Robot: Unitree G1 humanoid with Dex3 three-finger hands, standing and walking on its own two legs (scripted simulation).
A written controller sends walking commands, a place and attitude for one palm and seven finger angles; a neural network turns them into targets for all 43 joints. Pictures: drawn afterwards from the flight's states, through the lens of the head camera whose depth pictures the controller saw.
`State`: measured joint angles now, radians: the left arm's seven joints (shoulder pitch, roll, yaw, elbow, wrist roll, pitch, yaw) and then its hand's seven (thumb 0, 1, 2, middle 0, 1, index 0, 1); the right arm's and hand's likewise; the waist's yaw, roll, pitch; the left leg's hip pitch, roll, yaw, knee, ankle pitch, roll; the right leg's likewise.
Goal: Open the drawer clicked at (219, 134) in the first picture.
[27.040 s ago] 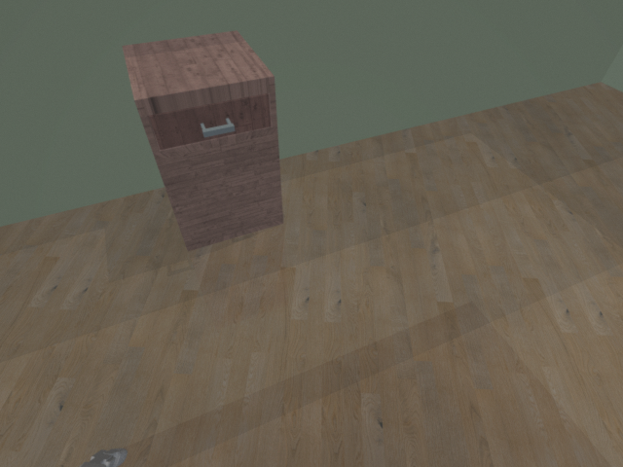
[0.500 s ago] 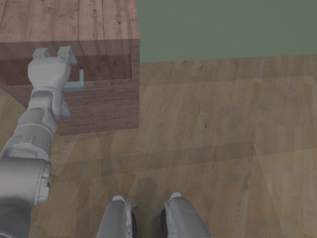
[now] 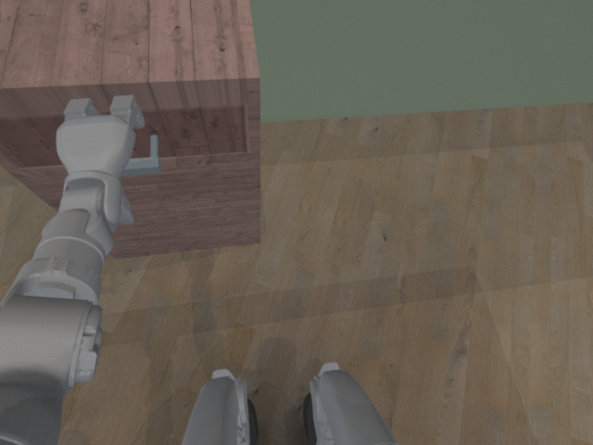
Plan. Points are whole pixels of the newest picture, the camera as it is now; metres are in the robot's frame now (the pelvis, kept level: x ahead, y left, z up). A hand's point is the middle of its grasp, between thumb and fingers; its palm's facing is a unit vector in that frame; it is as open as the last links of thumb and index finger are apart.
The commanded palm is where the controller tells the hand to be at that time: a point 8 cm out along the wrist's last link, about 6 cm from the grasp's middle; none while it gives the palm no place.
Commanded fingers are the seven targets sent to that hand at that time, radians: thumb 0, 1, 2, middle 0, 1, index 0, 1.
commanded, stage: re-aim the fingers above the handle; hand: left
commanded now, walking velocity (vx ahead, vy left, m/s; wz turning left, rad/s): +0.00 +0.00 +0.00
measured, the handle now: (126, 156) +0.56 +0.23 -0.08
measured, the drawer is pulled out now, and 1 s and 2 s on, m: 0.00 0.00 0.00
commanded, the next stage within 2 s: lower the fingers behind the handle in 0.02 s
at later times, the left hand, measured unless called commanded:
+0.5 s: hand (118, 181) +0.50 +0.23 -0.06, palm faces -0.06 -0.02 -1.00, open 13.8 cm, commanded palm +0.49 +0.21 -0.01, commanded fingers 0.00 -0.50 0.30 -0.30 -1.20 -0.30 -1.20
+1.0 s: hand (125, 181) +0.51 +0.23 -0.08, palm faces -0.04 -0.01 -1.00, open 13.9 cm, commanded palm +0.50 +0.20 -0.04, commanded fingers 0.00 -0.50 0.30 -0.30 -1.20 -0.30 -1.20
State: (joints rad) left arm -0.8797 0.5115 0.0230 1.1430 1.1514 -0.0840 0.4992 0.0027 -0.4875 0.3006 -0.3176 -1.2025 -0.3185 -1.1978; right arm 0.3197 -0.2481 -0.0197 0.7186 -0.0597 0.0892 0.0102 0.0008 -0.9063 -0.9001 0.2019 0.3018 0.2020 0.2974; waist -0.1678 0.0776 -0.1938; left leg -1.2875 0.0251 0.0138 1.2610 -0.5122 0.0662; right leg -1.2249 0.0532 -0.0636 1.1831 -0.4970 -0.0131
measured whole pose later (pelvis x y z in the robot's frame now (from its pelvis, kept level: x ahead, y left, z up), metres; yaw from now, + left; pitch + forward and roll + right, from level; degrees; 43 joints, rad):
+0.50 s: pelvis +0.00 -0.01 -0.02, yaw -1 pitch +32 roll -4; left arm -0.86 0.54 0.05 1.16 1.15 -0.08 0.50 0.00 -0.49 0.30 -0.31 -1.20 -0.32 -1.20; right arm 0.31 -0.26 -0.02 0.71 -0.06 0.08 0.02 0.00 -0.91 -0.90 0.20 0.30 0.20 0.30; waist -0.16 0.08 -0.19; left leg -1.36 0.04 0.02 1.33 -0.54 0.06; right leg -1.31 0.06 -0.06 1.26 -0.52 -0.03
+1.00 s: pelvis -0.01 -0.01 -0.04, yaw -1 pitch +34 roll -5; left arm -0.91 0.55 0.04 1.14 1.16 -0.07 0.48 0.00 -0.49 0.30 -0.31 -1.21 -0.30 -1.22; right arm 0.30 -0.25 -0.01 0.71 -0.06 0.07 0.02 0.00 -0.91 -0.90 0.20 0.30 0.20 0.30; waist -0.16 0.08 -0.20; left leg -1.47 0.04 0.01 1.43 -0.56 0.06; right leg -1.41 0.06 -0.07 1.36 -0.55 -0.03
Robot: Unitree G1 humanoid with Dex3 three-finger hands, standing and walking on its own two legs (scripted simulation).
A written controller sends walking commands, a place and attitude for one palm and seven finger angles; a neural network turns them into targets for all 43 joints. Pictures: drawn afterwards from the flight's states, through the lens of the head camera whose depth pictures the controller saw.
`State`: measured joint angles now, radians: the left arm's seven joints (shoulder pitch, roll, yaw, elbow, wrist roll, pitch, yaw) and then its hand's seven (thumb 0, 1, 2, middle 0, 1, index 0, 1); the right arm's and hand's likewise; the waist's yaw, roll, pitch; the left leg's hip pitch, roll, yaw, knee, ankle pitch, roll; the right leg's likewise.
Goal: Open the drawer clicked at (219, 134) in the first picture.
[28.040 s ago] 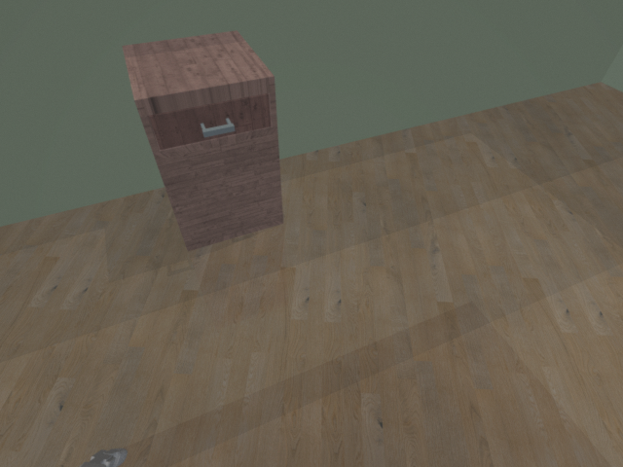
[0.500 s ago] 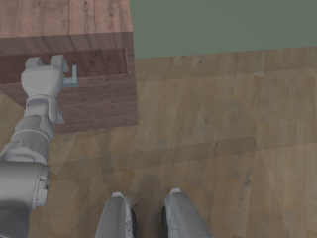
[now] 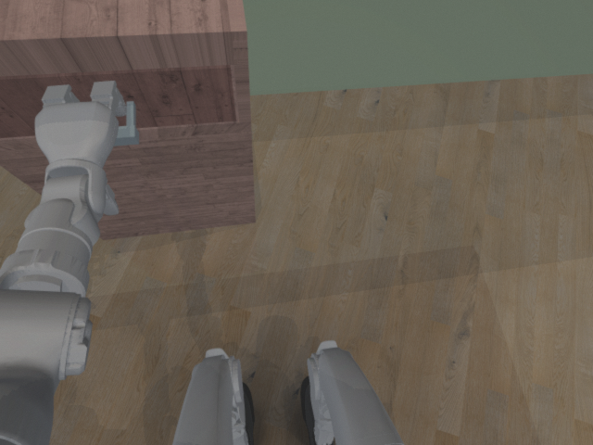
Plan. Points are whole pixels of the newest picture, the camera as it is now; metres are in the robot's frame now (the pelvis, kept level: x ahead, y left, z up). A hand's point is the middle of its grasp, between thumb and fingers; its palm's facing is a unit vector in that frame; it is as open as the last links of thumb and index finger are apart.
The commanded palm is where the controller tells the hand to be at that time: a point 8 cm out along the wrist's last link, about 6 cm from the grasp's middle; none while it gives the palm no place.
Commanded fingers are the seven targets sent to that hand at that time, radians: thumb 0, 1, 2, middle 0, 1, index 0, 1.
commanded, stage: lower the fingers behind the handle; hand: left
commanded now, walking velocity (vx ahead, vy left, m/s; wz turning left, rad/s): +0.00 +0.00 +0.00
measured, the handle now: (99, 124) +0.57 +0.25 -0.04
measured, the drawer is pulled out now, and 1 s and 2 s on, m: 0.00 0.00 0.00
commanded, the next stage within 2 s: lift the fingers back up to retry in 0.72 s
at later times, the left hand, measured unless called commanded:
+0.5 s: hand (100, 153) +0.52 +0.24 -0.04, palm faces +0.01 +0.00 -1.00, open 13.9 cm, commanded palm +0.50 +0.22 -0.02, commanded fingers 0.00 -0.50 0.30 -0.30 -1.20 -0.30 -1.20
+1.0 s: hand (99, 153) +0.52 +0.24 -0.04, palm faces -0.02 -0.01 -1.00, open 13.9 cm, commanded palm +0.51 +0.23 +0.00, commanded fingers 0.00 -0.50 0.30 -0.30 -1.20 -0.30 -1.20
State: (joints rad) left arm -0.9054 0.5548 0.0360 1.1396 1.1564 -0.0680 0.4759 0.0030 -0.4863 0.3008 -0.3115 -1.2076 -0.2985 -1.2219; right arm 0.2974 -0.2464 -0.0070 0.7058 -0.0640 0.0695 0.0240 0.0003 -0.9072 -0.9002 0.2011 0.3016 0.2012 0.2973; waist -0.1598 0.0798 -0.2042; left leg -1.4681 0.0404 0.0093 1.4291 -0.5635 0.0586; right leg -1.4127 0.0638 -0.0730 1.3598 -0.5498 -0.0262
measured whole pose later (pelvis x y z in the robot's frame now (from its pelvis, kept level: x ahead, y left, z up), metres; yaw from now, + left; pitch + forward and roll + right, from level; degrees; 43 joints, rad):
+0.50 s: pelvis -0.02 +0.00 -0.03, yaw +0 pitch +35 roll -5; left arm -0.99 0.58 0.01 1.15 1.15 -0.04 0.45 0.00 -0.49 0.30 -0.30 -1.24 -0.27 -1.28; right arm 0.29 -0.26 0.01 0.68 -0.05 0.06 0.02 0.00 -0.91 -0.90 0.20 0.30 0.20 0.30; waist -0.17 0.08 -0.21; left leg -1.59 0.04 0.01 1.54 -0.56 0.06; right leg -1.54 0.06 -0.08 1.48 -0.56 -0.03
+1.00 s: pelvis -0.03 +0.00 -0.03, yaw +0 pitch +35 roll -5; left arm -1.01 0.62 0.02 1.12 1.14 -0.04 0.38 0.00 -0.49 0.30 -0.29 -1.24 -0.28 -1.25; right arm 0.31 -0.25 0.03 0.67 -0.02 0.04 -0.01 0.00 -0.91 -0.90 0.20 0.30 0.20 0.30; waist -0.19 0.08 -0.19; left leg -1.60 0.04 0.01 1.54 -0.54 0.07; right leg -1.55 0.06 -0.08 1.47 -0.53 -0.02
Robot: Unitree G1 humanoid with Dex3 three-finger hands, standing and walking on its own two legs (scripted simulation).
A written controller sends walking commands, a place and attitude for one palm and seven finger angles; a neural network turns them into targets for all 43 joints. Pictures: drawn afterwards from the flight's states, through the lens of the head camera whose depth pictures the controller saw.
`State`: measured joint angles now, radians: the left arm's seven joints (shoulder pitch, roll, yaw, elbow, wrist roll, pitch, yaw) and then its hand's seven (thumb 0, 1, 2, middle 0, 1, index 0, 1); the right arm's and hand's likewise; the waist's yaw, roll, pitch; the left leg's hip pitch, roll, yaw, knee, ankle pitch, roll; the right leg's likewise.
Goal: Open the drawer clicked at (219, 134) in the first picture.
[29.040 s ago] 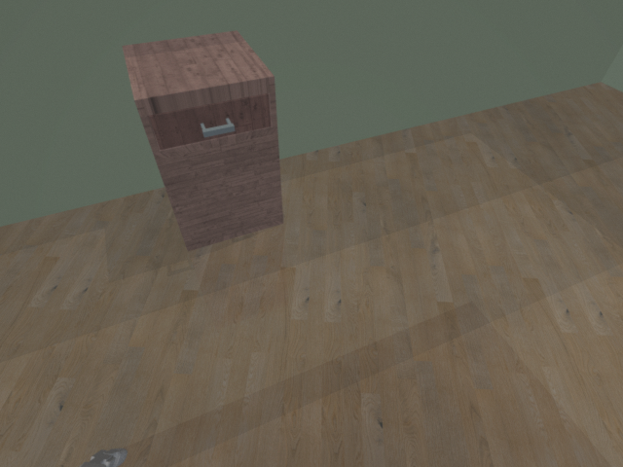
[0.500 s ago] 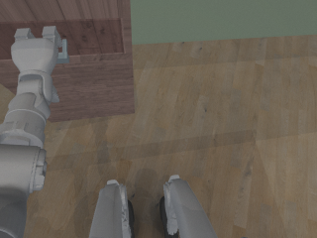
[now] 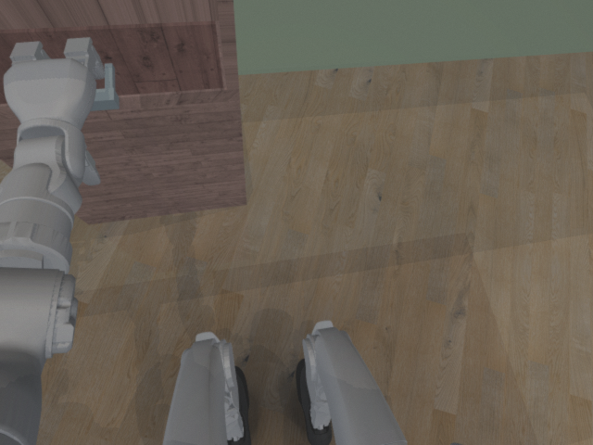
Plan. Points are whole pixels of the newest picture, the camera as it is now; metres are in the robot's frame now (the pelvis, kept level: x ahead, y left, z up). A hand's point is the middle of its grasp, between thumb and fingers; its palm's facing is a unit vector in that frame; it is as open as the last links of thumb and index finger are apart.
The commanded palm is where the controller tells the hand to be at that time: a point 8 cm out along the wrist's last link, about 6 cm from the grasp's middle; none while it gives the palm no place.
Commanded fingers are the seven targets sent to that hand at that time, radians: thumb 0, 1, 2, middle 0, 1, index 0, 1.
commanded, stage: lift the fingers back up to retry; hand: left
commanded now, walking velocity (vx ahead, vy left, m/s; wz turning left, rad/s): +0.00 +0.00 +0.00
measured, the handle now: (76, 88) +0.60 +0.25 -0.01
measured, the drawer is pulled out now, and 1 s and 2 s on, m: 0.00 0.00 0.00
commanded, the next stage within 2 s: re-aim the fingers above the handle in 0.60 s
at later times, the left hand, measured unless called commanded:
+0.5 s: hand (47, 91) +0.55 +0.26 +0.04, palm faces -0.10 -0.06 -0.99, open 13.7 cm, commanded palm +0.55 +0.23 +0.09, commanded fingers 0.00 -0.50 0.30 -0.30 -1.20 -0.30 -1.20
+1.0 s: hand (49, 94) +0.55 +0.25 +0.04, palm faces -0.05 -0.04 -1.00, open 13.8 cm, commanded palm +0.54 +0.23 +0.09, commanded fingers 0.00 -0.50 0.30 -0.30 -1.20 -0.30 -1.20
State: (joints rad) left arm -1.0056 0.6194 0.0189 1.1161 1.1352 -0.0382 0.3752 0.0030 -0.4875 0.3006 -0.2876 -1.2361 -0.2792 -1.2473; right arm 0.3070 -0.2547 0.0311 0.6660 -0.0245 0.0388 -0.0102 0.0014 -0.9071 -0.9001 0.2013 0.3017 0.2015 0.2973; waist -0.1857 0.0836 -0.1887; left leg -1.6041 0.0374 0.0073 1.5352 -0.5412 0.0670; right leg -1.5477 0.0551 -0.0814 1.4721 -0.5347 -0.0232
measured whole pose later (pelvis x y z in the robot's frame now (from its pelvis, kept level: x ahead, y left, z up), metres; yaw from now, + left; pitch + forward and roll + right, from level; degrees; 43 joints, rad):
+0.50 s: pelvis +0.05 +0.01 +0.07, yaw +1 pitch +31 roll -5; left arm -0.88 0.55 0.01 1.08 1.09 -0.07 0.37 0.00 -0.49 0.30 -0.31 -1.20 -0.33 -1.20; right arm 0.33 -0.25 -0.01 0.71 -0.04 0.07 0.00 0.00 -0.91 -0.90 0.20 0.30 0.20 0.30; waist -0.16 0.07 -0.17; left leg -1.29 0.03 0.01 1.25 -0.51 0.07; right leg -1.22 0.06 -0.06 1.16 -0.49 -0.01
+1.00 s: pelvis +0.05 +0.01 +0.08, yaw +1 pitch +31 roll -5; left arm -0.87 0.51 0.00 1.13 1.13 -0.04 0.47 0.00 -0.49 0.30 -0.32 -1.20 -0.32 -1.20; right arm 0.30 -0.23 -0.02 0.72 -0.06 0.10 0.02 0.00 -0.91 -0.90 0.20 0.30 0.20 0.30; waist -0.16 0.08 -0.18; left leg -1.26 0.02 0.01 1.24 -0.52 0.07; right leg -1.20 0.05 -0.06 1.15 -0.50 -0.01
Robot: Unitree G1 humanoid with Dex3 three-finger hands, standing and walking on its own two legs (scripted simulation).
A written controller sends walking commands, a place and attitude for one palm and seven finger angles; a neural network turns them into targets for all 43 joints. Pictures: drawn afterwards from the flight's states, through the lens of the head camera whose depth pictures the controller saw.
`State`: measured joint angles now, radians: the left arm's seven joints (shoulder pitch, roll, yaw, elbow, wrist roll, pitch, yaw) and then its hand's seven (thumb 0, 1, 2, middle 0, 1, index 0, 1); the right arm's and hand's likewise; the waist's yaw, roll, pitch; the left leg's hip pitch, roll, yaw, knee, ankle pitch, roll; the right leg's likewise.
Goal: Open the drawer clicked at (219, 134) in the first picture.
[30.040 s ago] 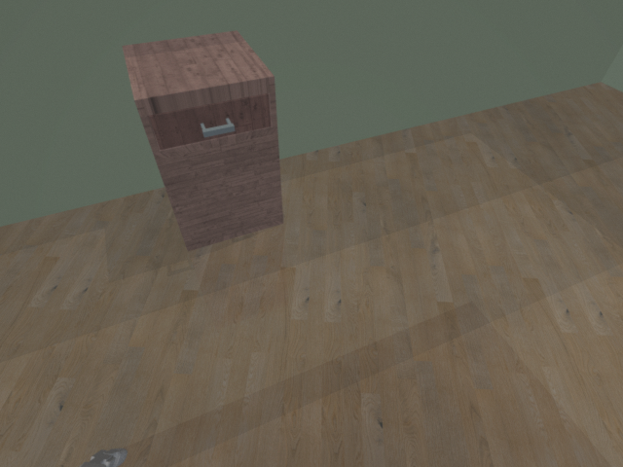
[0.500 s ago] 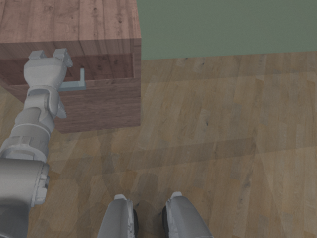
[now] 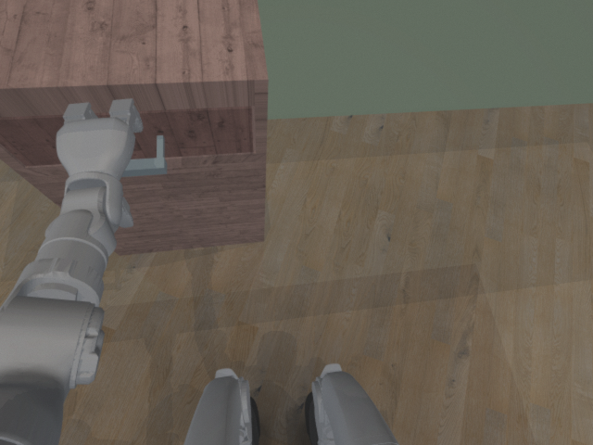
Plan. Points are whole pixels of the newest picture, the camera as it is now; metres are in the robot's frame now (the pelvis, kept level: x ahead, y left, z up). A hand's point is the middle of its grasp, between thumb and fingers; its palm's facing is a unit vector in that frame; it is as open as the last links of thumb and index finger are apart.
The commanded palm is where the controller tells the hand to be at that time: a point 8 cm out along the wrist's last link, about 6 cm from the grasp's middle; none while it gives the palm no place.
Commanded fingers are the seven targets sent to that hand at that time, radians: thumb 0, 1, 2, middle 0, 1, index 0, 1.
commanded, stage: re-aim the fingers above the handle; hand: left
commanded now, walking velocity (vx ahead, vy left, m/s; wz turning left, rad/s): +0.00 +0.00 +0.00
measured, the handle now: (132, 156) +0.55 +0.23 -0.09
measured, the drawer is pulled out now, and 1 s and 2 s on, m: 0.00 0.00 0.00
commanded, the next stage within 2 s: lower the fingers behind the handle in 1.72 s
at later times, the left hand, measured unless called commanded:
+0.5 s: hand (110, 172) +0.50 +0.24 -0.04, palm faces -0.07 -0.02 -1.00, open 13.8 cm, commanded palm +0.49 +0.21 +0.01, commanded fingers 0.00 -0.50 0.30 -0.30 -1.20 -0.30 -1.20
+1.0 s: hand (124, 172) +0.50 +0.22 -0.05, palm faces -0.08 -0.02 -1.00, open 13.8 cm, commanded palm +0.49 +0.20 +0.01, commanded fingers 0.00 -0.50 0.30 -0.30 -1.20 -0.30 -1.20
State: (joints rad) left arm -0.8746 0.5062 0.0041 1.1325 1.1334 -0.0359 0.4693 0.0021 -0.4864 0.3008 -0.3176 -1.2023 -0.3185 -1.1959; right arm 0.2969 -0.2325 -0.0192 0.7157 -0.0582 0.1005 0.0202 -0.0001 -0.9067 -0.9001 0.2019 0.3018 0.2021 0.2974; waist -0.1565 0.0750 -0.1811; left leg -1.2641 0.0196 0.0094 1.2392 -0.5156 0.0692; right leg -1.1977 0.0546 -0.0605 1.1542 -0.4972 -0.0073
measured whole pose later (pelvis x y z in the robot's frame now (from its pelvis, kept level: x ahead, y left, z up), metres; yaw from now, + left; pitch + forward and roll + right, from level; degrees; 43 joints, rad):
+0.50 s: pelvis -0.01 -0.01 -0.01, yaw +0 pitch +31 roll -4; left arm -0.88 0.56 0.03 1.15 1.13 -0.05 0.45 0.00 -0.49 0.30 -0.32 -1.20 -0.32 -1.20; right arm 0.32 -0.26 -0.02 0.72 -0.05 0.08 0.01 0.00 -0.91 -0.90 0.20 0.30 0.20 0.30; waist -0.16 0.08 -0.18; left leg -1.31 0.03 0.01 1.27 -0.51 0.06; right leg -1.25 0.06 -0.06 1.20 -0.50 -0.02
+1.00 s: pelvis +0.00 -0.01 +0.00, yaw -1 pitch +31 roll -4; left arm -0.85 0.51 0.04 1.14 1.13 -0.02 0.47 0.00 -0.49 0.30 -0.32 -1.20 -0.32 -1.20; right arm 0.32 -0.24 -0.01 0.71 -0.05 0.08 0.02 0.00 -0.91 -0.90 0.20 0.30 0.20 0.30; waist -0.17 0.08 -0.18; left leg -1.27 0.03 0.03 1.24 -0.51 0.06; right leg -1.23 0.06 -0.04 1.18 -0.50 -0.02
